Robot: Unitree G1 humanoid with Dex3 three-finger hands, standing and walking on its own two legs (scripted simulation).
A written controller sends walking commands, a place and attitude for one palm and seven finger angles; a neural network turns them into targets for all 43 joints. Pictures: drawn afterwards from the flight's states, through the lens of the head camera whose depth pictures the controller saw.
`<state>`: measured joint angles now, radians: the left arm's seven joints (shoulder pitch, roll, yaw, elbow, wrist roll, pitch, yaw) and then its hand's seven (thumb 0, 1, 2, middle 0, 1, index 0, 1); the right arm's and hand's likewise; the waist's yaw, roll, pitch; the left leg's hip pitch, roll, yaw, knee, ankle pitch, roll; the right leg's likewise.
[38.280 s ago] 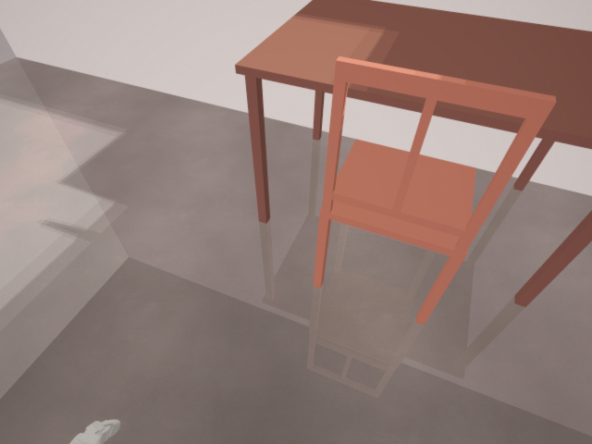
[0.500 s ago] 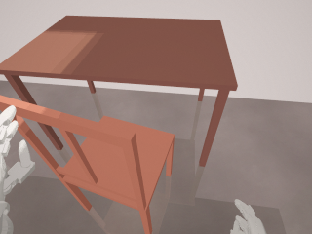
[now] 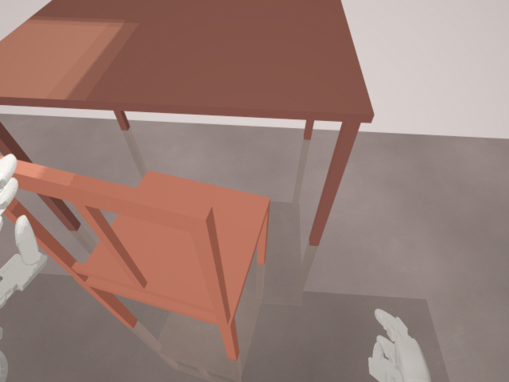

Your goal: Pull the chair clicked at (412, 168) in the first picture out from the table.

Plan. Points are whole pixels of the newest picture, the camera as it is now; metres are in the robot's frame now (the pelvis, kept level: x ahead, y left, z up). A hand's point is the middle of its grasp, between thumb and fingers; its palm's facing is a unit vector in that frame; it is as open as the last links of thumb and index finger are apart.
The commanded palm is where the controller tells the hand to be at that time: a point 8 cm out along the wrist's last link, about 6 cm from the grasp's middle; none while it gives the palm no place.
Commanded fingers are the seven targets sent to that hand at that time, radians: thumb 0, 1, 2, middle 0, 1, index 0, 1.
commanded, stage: step back with the hand held close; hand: left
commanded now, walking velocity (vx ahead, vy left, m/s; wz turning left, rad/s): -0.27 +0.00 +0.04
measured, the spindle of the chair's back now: (117, 250) +0.34 +0.30 -0.07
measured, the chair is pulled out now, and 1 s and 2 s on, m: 0.21 0.21 0.21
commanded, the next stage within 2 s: none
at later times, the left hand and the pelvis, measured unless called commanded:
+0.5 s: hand (17, 325) +0.14 +0.24 +0.17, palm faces +0.47 -0.73 -0.49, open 7.4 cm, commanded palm +0.08 +0.28 +0.18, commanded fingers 0.00 0.90 0.90 -0.20 -0.30 -0.20 -0.30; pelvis -0.05 -0.03 -0.01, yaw +1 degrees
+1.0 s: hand (12, 320) +0.15 +0.24 +0.17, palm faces +0.46 -0.72 -0.52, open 7.4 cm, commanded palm +0.07 +0.28 +0.18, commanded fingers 0.00 0.90 0.90 -0.20 -0.30 -0.20 -0.30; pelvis -0.06 -0.02 -0.01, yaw +2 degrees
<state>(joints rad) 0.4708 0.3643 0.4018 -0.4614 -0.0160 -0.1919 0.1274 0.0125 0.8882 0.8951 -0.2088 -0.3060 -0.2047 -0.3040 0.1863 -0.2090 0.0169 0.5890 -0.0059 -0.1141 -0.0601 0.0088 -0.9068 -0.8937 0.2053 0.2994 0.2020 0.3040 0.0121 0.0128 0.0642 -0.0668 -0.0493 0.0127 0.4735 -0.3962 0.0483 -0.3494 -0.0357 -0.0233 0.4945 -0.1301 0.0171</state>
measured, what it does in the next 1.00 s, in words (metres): shifts its weight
